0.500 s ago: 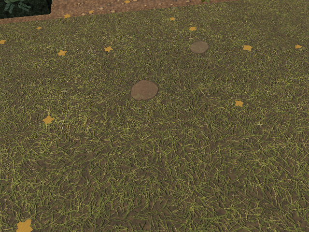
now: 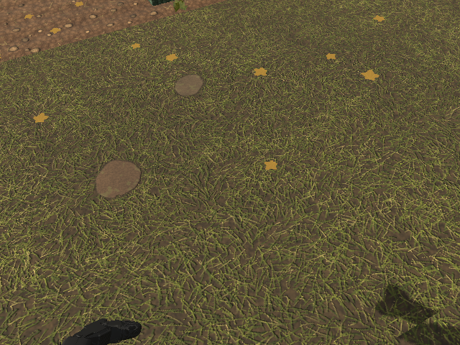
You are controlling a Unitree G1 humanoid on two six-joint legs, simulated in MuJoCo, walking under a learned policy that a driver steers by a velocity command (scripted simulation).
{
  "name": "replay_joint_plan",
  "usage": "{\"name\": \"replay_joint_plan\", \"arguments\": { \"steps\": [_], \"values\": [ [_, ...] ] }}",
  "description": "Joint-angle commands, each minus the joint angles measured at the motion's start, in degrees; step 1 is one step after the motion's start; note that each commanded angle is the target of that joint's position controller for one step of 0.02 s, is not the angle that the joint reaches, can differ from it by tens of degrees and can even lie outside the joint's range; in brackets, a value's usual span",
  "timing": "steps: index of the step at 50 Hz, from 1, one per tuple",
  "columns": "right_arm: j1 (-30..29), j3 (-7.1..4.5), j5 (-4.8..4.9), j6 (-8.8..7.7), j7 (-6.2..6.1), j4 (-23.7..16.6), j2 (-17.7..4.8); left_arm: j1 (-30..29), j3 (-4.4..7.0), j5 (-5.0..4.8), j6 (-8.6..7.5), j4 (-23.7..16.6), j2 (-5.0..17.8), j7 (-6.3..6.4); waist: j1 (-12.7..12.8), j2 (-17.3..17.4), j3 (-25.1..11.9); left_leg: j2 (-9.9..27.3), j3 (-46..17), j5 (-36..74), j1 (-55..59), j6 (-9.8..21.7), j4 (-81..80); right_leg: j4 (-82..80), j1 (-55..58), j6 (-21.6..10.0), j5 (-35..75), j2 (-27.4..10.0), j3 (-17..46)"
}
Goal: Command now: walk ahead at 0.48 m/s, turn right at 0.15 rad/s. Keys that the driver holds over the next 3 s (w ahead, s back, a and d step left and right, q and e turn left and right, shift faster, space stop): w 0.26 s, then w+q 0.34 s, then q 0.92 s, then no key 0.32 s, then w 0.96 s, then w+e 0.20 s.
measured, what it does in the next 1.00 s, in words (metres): goes down, turning left: right foot, then left foot 0.17 m lower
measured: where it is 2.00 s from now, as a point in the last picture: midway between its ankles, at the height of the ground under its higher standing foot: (196, 300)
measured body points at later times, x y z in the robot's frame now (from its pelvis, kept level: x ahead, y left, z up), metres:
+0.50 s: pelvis +0.30 +0.00 -0.06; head +0.31 +0.02 +0.39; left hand +0.19 +0.21 -0.20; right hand +0.51 -0.20 -0.15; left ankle +0.49 +0.15 -0.76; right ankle +0.14 -0.10 -0.72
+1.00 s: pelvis +0.60 +0.07 -0.16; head +0.64 +0.07 +0.29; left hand +0.73 +0.37 -0.24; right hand +0.77 -0.18 -0.28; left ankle +0.53 +0.15 -0.89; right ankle +0.75 +0.00 -0.89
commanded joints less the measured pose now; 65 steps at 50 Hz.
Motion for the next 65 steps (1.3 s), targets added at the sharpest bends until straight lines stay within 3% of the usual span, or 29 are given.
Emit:
{"name": "replay_joint_plan", "arguments": {
  "steps": [1,3,4,5,9,13,16,17,18,20,21,23,24,25,26,27,28,29,30,31,32,33,35,38,42,48,51,55,65],
  "values": [
    [-2.7,-3.03,-0.49,-0.49,-0.27,-3.2,-12.8,11.4,3.79,-1.59,-1.44,-0.2,10.1,1.38,9.8,4.2,-1.8,12.2,0.4,70.2,-19.6,7.6,22.5,2.8,27.4,-3.7,3.5,4.1,-2.5],
    [6.5,0.65,-2.34,-1.17,1.84,-2.8,-3.2,36.0,3.74,-0.37,-2.08,5.6,11.6,2.62,13.2,-12.5,-24.1,-2.6,-2.6,-6.2,-51.7,-0.4,62.6,-5.2,68.8,-23.6,7.2,-17.0,34.1],
    [-8.7,-1.02,1.08,-1.21,2.33,-6.7,-7.0,43.1,3.77,2.05,-3.33,9.1,10.2,2.67,18.1,-5.3,-14.5,-3.4,-12.6,-10.1,-60.9,2.7,72.1,-13.2,62.6,-18.4,-0.4,-16.3,37.6],
    [-14.4,-1.19,2.68,-1.53,1.17,-8.8,-7.6,34.3,4.52,1.30,-4.59,8.5,11.8,2.82,14.3,-4.4,-1.3,2.1,-14.4,-5.3,-63.5,4.0,71.9,-15.0,46.4,-14.8,-2.0,-16.9,32.0],
    [-13.3,0.11,-0.29,0.57,-2.04,-9.2,-3.0,18.4,0.06,-0.30,-3.61,6.3,0.0,2.46,2.8,-0.5,2.7,8.4,-14.1,2.9,-45.9,3.9,57.0,-22.7,13.2,-12.0,-4.7,-13.6,19.7],
    [-14.7,1.54,-2.73,1.48,-0.66,-11.7,-1.1,21.5,0.08,2.02,-5.76,7.5,1.5,3.75,3.8,0.6,1.6,8.4,-14.6,29.9,-50.6,2.8,45.5,-16.8,9.5,-9.1,-7.0,-7.5,12.1],
    [-19.9,1.38,-0.59,1.71,-0.18,-14.3,-2.2,26.6,-0.71,2.61,-5.73,9.4,2.5,3.26,6.4,-2.2,1.3,7.2,-9.7,56.2,-41.2,2.5,30.6,-9.7,1.2,-8.1,-12.0,-4.4,6.3],
    [-21.9,-2.27,6.36,3.59,-0.91,-14.9,-7.3,24.6,1.54,-6.88,-4.84,10.5,9.0,4.08,2.5,-5.4,0.0,3.7,-10.3,53.2,-37.3,2.0,33.1,-10.6,1.6,-6.8,-10.2,-8.0,11.7],
    [-23.1,-2.91,6.57,5.07,-1.45,-15.4,-8.9,27.0,1.11,-6.56,-4.30,10.6,8.9,4.90,4.3,-3.8,0.5,3.2,-12.2,51.3,-40.3,1.5,35.1,-6.7,4.3,-6.6,-11.2,-9.3,12.8],
    [-28.6,-3.67,5.18,6.44,-2.05,-17.4,-7.5,32.2,1.03,-3.34,-3.64,12.4,8.0,6.08,7.5,-3.3,5.7,2.6,-14.2,45.6,-54.1,1.9,35.4,-2.3,14.9,-7.0,-13.2,-11.9,14.8],
    [-31.0,-0.08,-4.98,3.75,-1.51,-18.1,-4.7,40.0,-3.13,3.73,-5.39,13.8,-3.8,5.53,12.1,0.3,9.7,9.3,-16.5,43.5,-69.5,2.2,22.9,1.3,31.6,-6.8,-19.2,-13.5,15.5],
    [-35.4,0.08,-3.00,2.60,-0.83,-19.2,-1.9,45.6,-3.71,2.94,-4.62,16.7,-2.2,5.37,14.0,-2.9,11.0,9.2,-11.7,50.6,-64.1,3.4,17.8,1.7,29.5,-7.0,-19.6,-12.5,14.0],
    [-43.1,-1.92,11.42,1.68,1.04,-21.4,-4.0,35.4,0.44,-5.46,-2.89,14.6,7.1,7.89,13.0,-1.3,12.6,4.0,-17.6,46.3,-61.9,2.8,23.7,6.0,20.3,-6.5,-12.5,-14.0,15.7],
    [-39.0,-2.20,7.77,3.01,0.46,-19.8,-4.3,36.6,1.07,-0.55,-2.42,13.5,11.1,8.01,12.8,-0.4,9.1,3.2,-11.1,49.0,-56.9,2.2,23.8,5.9,22.0,-6.4,-13.6,-13.7,12.2],
    [-34.9,-0.64,-2.68,2.28,0.03,-17.1,-4.3,42.9,-3.59,2.52,-3.64,15.8,-0.2,5.61,12.3,-0.4,9.4,9.3,-7.0,51.0,-52.8,3.5,15.1,3.9,24.1,-3.1,-18.3,-11.0,8.3],
    [-35.6,-1.54,-3.54,2.36,-0.08,-17.1,-4.9,43.6,-3.25,1.48,-3.55,16.5,1.2,4.50,12.1,-3.3,10.8,7.9,-5.1,48.7,-43.3,3.7,17.7,3.9,17.8,-3.4,-16.3,-11.2,8.2],
    [-33.6,-1.65,-3.06,2.50,-0.25,-16.5,-6.2,42.6,-3.34,0.67,-3.32,16.6,1.8,4.28,10.8,-1.5,10.9,7.2,-4.8,44.2,-37.9,3.1,15.9,8.1,16.7,-2.6,-11.5,-10.8,7.8],
    [-25.8,-3.12,6.42,3.63,-0.25,-12.1,-5.4,35.5,0.31,-1.25,-1.99,15.4,8.6,6.49,7.6,-0.2,10.1,4.8,-6.2,44.4,-34.0,4.2,13.3,19.8,18.4,-4.5,1.7,-10.5,4.4],
    [-8.8,-4.00,-0.09,1.64,-1.68,-7.0,-11.3,37.9,-2.36,2.00,-1.86,16.1,8.1,2.59,0.1,8.4,4.4,4.6,-2.0,50.3,-16.0,3.9,5.9,30.0,18.4,2.0,2.9,-7.1,1.1],
    [4.3,-6.83,-0.66,1.25,-2.26,-3.4,-14.8,38.8,-2.63,4.12,-1.78,18.4,7.5,-0.35,-5.7,9.3,1.0,5.9,-3.2,59.8,6.5,9.5,8.7,49.0,3.0,5.8,-1.5,-4.6,0.0],
    [9.8,-6.66,-0.19,1.96,-1.59,-3.3,-18.9,47.7,-4.84,3.42,-1.59,17.2,-3.3,-3.09,-0.3,14.0,-25.0,17.2,-16.6,87.7,37.7,24.4,34.0,70.1,-9.7,11.0,-36.9,0.8,0.3],
    [11.4,-6.26,-0.41,2.57,-1.28,-2.8,-17.2,33.0,-2.93,0.58,-1.66,10.4,5.5,-4.05,-7.3,9.2,-26.7,21.0,-27.5,96.7,40.6,27.7,34.0,80.9,-20.4,14.2,-42.9,2.6,2.3],
    [-2.7,-5.80,2.22,2.12,-1.83,-7.8,-15.1,14.6,-2.03,-1.35,-3.78,0.1,9.1,-1.34,-4.8,-2.7,-13.6,22.8,-27.9,67.6,14.3,23.0,22.3,68.8,-28.6,10.3,-37.3,-4.2,5.0],
    [-20.7,-3.27,2.27,-1.29,-1.44,-14.1,-10.0,20.9,-1.57,0.76,-4.47,1.5,5.8,4.38,7.8,0.6,1.8,16.1,-18.8,61.6,-38.9,21.4,6.2,28.7,-0.6,7.7,-15.8,-9.3,5.4],
    [-18.0,-6.09,2.73,-2.50,1.18,-15.5,-17.0,21.2,-2.45,-1.93,-1.71,2.8,4.2,3.08,7.5,2.3,-3.3,10.1,-17.8,60.9,-39.9,18.3,6.2,6.7,14.2,8.7,0.9,-4.1,0.7],
    [-16.5,-7.23,2.74,0.16,2.37,-17.1,-14.4,9.8,0.35,-1.71,-2.97,1.0,12.3,4.59,5.4,-0.8,-5.0,7.8,-24.6,45.3,-26.5,12.2,15.8,-7.6,15.8,4.0,10.3,-3.6,3.0],
    [-7.8,-4.02,2.67,-0.18,1.02,-19.8,-4.4,17.0,2.89,-2.13,-4.80,-0.8,20.3,5.96,5.3,-16.7,-23.2,-8.2,-13.8,-13.2,-46.2,-0.7,39.3,-16.2,50.8,-24.4,42.6,-30.2,29.3],
    [-9.0,-5.43,0.42,2.82,-3.32,-16.8,-10.7,5.8,1.93,-3.61,-4.00,-4.4,11.1,6.97,2.0,-8.7,-6.7,2.2,-11.2,-7.1,-41.2,-3.4,51.9,-25.8,25.6,-10.1,8.4,-19.6,13.0],
    [-14.5,-4.22,2.31,3.22,-0.05,-19.8,-11.3,8.5,5.96,-0.65,-4.62,-7.8,16.1,7.97,5.9,-7.0,-2.9,5.3,-5.4,4.1,-35.6,-0.8,29.5,-27.1,30.1,-8.7,-1.2,-21.9,4.7]
  ]
}}
Next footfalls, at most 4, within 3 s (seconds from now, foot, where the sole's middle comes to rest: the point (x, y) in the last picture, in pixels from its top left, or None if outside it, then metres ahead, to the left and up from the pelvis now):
0.02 right None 0.18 -0.10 -0.76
0.62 left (184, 339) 0.57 0.16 -0.93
0.98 right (227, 271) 0.79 0.01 -0.93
1.40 left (169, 322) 0.62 0.21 -0.93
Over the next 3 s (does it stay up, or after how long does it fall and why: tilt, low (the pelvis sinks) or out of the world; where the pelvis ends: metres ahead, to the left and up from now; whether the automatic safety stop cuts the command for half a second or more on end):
stays up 1.09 0.46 -0.31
